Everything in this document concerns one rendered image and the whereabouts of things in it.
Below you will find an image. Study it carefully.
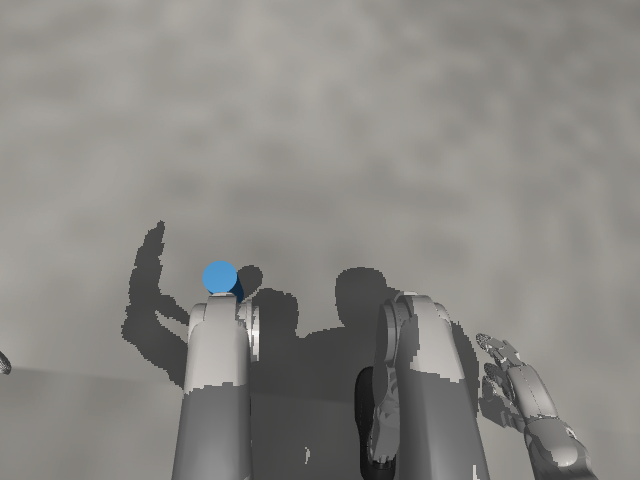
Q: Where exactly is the right robot arm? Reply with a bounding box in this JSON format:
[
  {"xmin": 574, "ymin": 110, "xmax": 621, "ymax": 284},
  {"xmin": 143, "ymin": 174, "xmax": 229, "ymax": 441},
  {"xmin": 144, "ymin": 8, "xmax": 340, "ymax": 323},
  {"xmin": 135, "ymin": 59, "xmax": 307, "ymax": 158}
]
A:
[{"xmin": 524, "ymin": 418, "xmax": 599, "ymax": 480}]

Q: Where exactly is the can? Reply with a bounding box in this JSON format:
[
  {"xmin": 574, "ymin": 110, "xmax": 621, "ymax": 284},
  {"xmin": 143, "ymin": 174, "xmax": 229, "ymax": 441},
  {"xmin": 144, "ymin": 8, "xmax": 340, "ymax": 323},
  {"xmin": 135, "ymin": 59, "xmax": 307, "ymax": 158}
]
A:
[{"xmin": 202, "ymin": 261, "xmax": 244, "ymax": 303}]

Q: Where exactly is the right robot hand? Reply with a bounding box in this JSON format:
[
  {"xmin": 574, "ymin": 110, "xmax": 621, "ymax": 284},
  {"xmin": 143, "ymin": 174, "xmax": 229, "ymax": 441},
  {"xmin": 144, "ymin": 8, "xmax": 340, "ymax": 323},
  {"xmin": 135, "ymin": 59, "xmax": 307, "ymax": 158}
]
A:
[{"xmin": 476, "ymin": 333, "xmax": 560, "ymax": 433}]

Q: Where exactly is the right robot foot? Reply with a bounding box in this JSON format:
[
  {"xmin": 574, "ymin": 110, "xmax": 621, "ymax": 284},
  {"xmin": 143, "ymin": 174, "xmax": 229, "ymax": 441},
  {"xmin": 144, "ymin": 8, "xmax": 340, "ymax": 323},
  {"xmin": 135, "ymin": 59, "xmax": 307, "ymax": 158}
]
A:
[{"xmin": 354, "ymin": 366, "xmax": 396, "ymax": 480}]

